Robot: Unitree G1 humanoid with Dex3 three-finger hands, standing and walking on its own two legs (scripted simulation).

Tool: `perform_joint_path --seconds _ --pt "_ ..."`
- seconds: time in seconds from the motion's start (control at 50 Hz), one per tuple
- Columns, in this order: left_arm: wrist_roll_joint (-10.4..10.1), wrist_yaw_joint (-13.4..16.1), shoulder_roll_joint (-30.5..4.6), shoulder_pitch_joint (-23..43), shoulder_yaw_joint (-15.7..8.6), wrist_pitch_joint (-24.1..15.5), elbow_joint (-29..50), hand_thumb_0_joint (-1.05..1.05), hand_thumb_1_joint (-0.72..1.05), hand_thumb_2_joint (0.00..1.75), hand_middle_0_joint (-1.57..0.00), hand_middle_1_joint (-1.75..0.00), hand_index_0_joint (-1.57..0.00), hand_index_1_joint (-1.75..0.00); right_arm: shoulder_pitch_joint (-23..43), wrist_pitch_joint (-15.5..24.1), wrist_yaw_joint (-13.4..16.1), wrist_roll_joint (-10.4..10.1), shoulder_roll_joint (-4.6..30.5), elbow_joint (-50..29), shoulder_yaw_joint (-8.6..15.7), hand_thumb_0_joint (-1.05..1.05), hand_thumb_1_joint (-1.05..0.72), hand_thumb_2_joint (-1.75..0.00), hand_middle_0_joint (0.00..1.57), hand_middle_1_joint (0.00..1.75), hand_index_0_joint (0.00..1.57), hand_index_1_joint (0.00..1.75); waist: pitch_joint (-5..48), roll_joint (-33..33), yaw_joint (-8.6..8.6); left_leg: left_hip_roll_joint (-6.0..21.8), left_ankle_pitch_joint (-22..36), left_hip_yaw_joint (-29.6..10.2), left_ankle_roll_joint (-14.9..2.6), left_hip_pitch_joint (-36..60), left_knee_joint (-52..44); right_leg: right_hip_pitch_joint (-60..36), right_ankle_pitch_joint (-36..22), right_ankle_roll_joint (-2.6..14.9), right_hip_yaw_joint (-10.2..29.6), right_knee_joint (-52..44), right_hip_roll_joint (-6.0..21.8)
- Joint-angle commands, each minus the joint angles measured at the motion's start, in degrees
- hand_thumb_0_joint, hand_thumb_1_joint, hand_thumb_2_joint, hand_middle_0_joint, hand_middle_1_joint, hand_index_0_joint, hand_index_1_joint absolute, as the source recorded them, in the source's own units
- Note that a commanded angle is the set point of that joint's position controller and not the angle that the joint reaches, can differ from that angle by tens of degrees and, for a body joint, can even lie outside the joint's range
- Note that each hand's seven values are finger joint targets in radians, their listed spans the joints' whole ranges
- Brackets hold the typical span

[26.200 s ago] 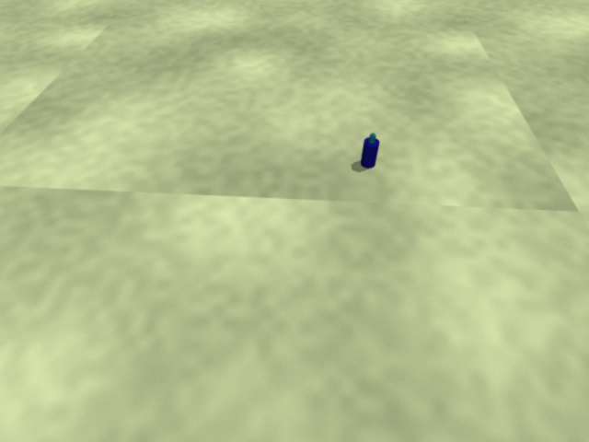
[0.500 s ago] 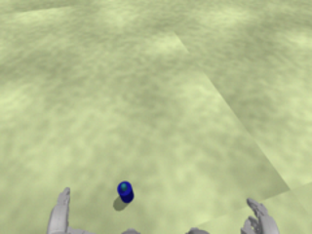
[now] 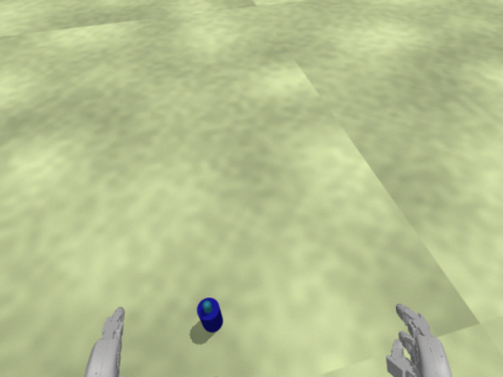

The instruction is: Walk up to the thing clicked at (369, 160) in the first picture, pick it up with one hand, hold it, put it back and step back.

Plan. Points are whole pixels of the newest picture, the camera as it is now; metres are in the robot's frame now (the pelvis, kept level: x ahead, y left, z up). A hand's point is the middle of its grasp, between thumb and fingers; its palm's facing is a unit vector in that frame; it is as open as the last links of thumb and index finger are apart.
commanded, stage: home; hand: left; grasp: from the side
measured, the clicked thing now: (209, 313) +0.43 +0.18 -0.63
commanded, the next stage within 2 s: stand in 1.26 s
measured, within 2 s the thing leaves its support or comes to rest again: neither
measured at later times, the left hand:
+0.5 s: hand (150, 369) +0.17 +0.18 -0.06, palm faces +0.09 -0.95 -0.29, open 17.4 cm
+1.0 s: hand (146, 372) +0.16 +0.18 -0.06, palm faces +0.10 -0.95 -0.28, open 17.3 cm
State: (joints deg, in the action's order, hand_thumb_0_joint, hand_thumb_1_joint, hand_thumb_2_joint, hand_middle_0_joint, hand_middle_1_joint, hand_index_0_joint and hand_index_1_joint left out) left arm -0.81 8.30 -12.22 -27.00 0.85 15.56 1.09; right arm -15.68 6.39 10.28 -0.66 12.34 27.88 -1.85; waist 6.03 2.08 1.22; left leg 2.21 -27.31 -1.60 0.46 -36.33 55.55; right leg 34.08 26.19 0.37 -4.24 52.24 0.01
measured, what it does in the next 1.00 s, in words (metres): stands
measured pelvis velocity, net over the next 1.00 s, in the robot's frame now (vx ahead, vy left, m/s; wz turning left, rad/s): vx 0.00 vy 0.00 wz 0.00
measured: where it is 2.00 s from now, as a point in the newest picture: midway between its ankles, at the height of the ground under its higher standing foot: outside the picture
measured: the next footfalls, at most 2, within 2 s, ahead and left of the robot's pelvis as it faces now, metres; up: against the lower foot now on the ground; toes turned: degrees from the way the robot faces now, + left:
none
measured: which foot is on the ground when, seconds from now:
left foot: down 0.00-1.00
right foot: down 0.00-1.00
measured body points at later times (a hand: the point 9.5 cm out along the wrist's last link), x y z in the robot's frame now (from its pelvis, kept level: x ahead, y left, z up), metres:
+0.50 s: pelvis +0.00 +0.00 +0.00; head +0.03 +0.00 +0.45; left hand +0.16 +0.23 -0.04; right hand +0.16 -0.25 -0.07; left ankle +0.01 +0.12 -0.69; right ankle +0.00 -0.12 -0.69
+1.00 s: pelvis +0.00 +0.00 +0.00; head +0.02 +0.00 +0.45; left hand +0.15 +0.23 -0.04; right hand +0.16 -0.24 -0.07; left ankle +0.01 +0.12 -0.69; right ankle +0.00 -0.12 -0.69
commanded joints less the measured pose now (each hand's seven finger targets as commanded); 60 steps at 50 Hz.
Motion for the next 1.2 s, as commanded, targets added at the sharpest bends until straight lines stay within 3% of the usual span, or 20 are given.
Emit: perform_joint_path --seconds 0.0,0.04,0.14,0.24,0.26,0.28,0.4,0.44,0.52,0.68,0.78,0.9,0.92,0.98,1.02,1.08,1.18 --pt "0.7 0.5 -4.9 0.2 -2.9 -2.9 8.1 0.0 -0.52 0.08 -0.05 -0.06 -0.05 -0.06 3.4 3.4 0.8 -0.1 6.2 -8.4 2.7 0.0 -0.9 -0.9 0.2 0.3 0.2 0.3 6.2 -2.0 0.38 -2.0 13.7 1.3 -1.18 4.6 -8.0 -4.6 -13.8 -0.38 1.2 -9.1 -0.8" --pt "0.7 0.5 -5.8 0.8 -3.8 -3.2 8.6 0.0 -0.53 0.07 -0.05 -0.06 -0.05 -0.06 3.7 3.2 0.8 -0.1 6.4 -8.4 2.9 0.0 -0.9 -0.9 0.2 0.3 0.2 0.3 5.9 -1.8 0.14 -2.0 13.7 1.5 -1.2 4.3 -8.0 -4.8 -14.1 -0.46 1.4 -9.3 -0.6" --pt "0.7 0.4 -5.4 1.1 -3.3 -3.1 8.9 0.0 -0.54 0.06 -0.05 -0.06 -0.05 -0.06 2.9 3.3 0.6 -0.2 6.8 -7.9 3.3 0.0 -0.9 -0.9 0.2 0.3 0.2 0.3 7.1 1.0 0.41 -1.7 16.5 1.1 -0.67 6.6 -8.9 -4.8 -15.5 0.14 0.8 -8.1 -1.1" --pt "0.6 0.2 -5.5 1.6 -3.4 -3.4 7.6 0.0 -0.55 0.06 -0.05 -0.06 -0.05 -0.06 4.0 3.5 0.5 -0.2 6.5 -8.1 3.1 0.0 -0.9 -0.9 0.2 0.3 0.2 0.3 3.8 -1.6 0.3 -1.9 10.3 1.4 -1.21 4.3 -9.4 -3.7 -10.1 -0.28 1.2 -10.4 -0.7" --pt "0.6 0.3 -6.3 1.1 -4.5 -3.4 8.2 0.0 -0.54 0.06 -0.05 -0.06 -0.05 -0.06 3.7 3.6 0.6 -0.1 6.5 -8.4 3.2 0.0 -0.9 -0.9 0.2 0.3 0.2 0.3 5.9 -2.1 -0.12 -2.0 11.8 1.5 -1.3 4.6 -8.9 -4.8 -11.9 -0.39 1.4 -10.2 -0.6" --pt "0.6 0.1 -5.2 1.3 -3.2 -3.4 8.5 0.0 -0.53 0.07 -0.05 -0.06 -0.05 -0.06 3.4 3.7 0.5 -0.2 6.4 -8.1 3.1 0.0 -0.9 -0.9 0.2 0.3 0.2 0.3 5.3 -1.7 0.15 -2.0 12.6 1.6 -1.21 5.1 -8.9 -4.7 -12.7 -0.36 1.4 -9.8 -0.6" --pt "0.7 0.1 -4.6 1.4 -2.8 -3.4 7.8 0.0 -0.55 0.06 -0.05 -0.06 -0.05 -0.06 3.6 3.8 0.6 -0.1 6.6 -7.7 3.3 0.0 -0.9 -0.9 0.2 0.3 0.2 0.3 6.4 -1.5 0.49 -1.9 12.8 1.3 -1.13 5.6 -9.2 -4.8 -12.6 -0.16 1.2 -9.5 -0.8" --pt "0.7 0.2 -5.5 2.0 -3.6 -3.5 8.5 0.0 -0.55 0.06 -0.05 -0.06 -0.05 -0.06 3.2 3.8 0.6 -0.1 6.6 -7.5 3.3 0.0 -0.9 -0.9 0.2 0.3 0.2 0.3 7.2 -1.3 0.49 -1.9 13.8 1.4 -1.18 6.0 -8.8 -5.4 -13.7 -0.19 1.3 -9.4 -0.7" --pt "0.7 0.3 -5.8 2.8 -3.7 -3.5 8.6 0.0 -0.53 0.07 -0.05 -0.06 -0.05 -0.06 3.8 3.9 0.8 -0.1 6.6 -7.3 3.3 0.0 -0.9 -0.9 0.2 0.3 0.2 0.3 5.5 0.1 0.16 -1.9 12.8 1.2 -0.99 5.6 -9.7 -4.4 -12.3 -0.07 0.9 -9.4 -0.9" --pt "0.7 0.0 -5.3 1.6 -3.4 -3.4 7.7 0.0 -0.56 0.06 -0.05 -0.06 -0.05 -0.06 3.2 3.9 0.8 0.0 6.5 -7.0 3.2 0.0 -0.9 -0.9 0.2 0.3 0.2 0.3 5.7 -0.1 0.22 -1.8 15.3 1.4 -0.92 6.6 -9.3 -5.0 -14.6 -0.01 0.9 -9.3 -0.8" --pt "0.6 0.0 -5.4 3.2 -3.5 -3.6 7.8 0.0 -0.53 0.07 -0.05 -0.06 -0.05 -0.06 3.9 4.0 0.6 -0.1 6.6 -7.1 3.2 0.0 -0.9 -0.9 0.2 0.3 0.2 0.3 3.3 0.0 -0.03 -1.8 10.2 1.3 -0.96 5.1 -10.7 -3.8 -9.5 0.09 0.9 -10.1 -0.8" --pt "0.6 -0.1 -4.8 2.8 -2.9 -3.9 7.9 0.0 -0.51 0.08 -0.05 -0.06 -0.05 -0.06 3.9 4.3 0.7 0.0 6.5 -7.3 3.2 0.0 -0.9 -0.9 0.2 0.3 0.2 0.3 4.7 -0.6 0.28 -1.8 9.8 1.2 -1.06 5.5 -10.6 -4.1 -9.3 0.03 0.9 -10.0 -0.9" --pt "0.6 0.0 -5.7 2.7 -3.6 -3.8 9.2 0.0 -0.53 0.07 -0.05 -0.06 -0.05 -0.06 3.7 4.3 0.7 0.0 6.5 -7.5 3.3 0.0 -0.9 -0.9 0.2 0.3 0.2 0.3 5.8 0.3 -0.34 -2.0 10.3 1.3 -1.03 5.9 -10.6 -4.5 -9.8 0.06 1.0 -10.0 -0.8" --pt "0.6 0.0 -5.1 2.9 -3.0 -3.8 8.7 0.0 -0.54 0.07 -0.05 -0.06 -0.05 -0.06 3.9 4.5 0.7 -0.1 6.5 -7.3 3.1 0.0 -0.9 -0.9 0.2 0.3 0.2 0.3 4.2 0.0 0.02 -1.9 8.3 1.1 -1.03 5.2 -11.0 -3.5 -7.9 0.14 0.8 -10.1 -0.9" --pt "0.6 -0.1 -4.7 3.5 -2.5 -4.0 8.7 0.0 -0.53 0.07 -0.05 -0.06 -0.05 -0.06 3.6 4.6 0.8 0.0 6.5 -7.2 3.1 0.0 -0.9 -0.9 0.2 0.3 0.2 0.3 4.8 -1.1 0.53 -1.7 9.0 1.0 -1.11 5.7 -10.6 -3.6 -8.3 0.05 0.8 -10.1 -0.9" --pt "0.6 0.0 -5.9 2.9 -3.7 -4.1 9.3 0.0 -0.53 0.07 -0.05 -0.06 -0.05 -0.06 3.6 4.5 0.9 0.0 6.3 -7.1 3.1 0.0 -0.9 -0.9 0.2 0.3 0.2 0.3 5.7 -0.8 -0.1 -1.9 11.5 1.3 -1.16 5.7 -9.9 -4.7 -11.0 0.01 1.0 -10.0 -0.7" --pt "0.8 0.1 -5.0 1.0 -3.4 -3.9 7.4 0.0 -0.54 0.06 -0.05 -0.06 -0.05 -0.06 3.4 4.6 0.8 0.1 6.5 -6.9 3.3 0.0 -0.9 -0.9 0.2 0.3 0.2 0.3 5.9 0.3 -0.04 -1.6 12.7 0.8 -0.75 6.3 -10.7 -4.7 -11.4 0.4 0.4 -8.8 -1.2"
